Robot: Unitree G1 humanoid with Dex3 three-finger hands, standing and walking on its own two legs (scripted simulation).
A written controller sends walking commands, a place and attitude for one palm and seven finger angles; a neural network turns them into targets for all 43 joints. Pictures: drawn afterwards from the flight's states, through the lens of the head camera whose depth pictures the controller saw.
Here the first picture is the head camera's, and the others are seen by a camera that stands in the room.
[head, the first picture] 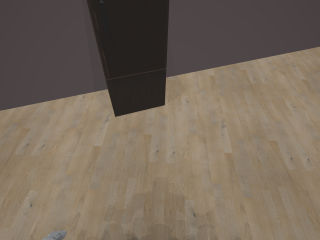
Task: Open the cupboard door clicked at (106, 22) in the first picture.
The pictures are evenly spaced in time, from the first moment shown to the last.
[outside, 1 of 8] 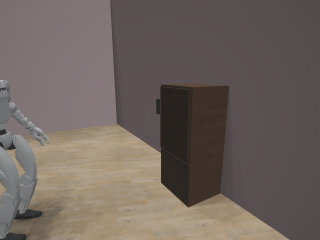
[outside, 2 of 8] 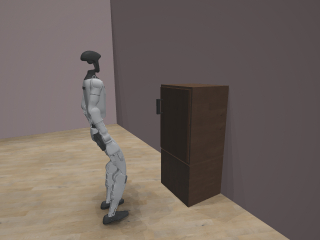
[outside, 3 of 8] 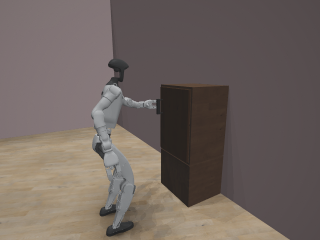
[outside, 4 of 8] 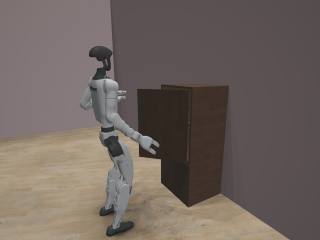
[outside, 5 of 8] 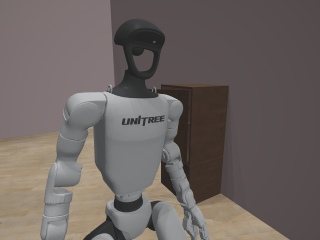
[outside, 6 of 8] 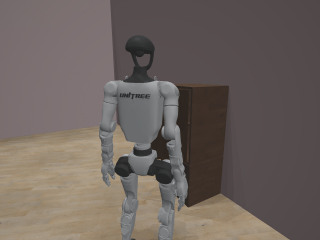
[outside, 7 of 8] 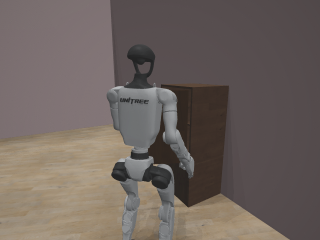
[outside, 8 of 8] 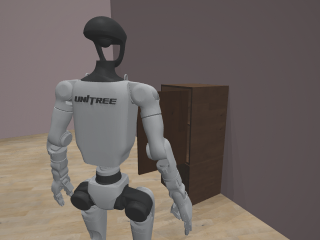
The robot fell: no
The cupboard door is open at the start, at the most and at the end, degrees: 0 88 88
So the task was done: yes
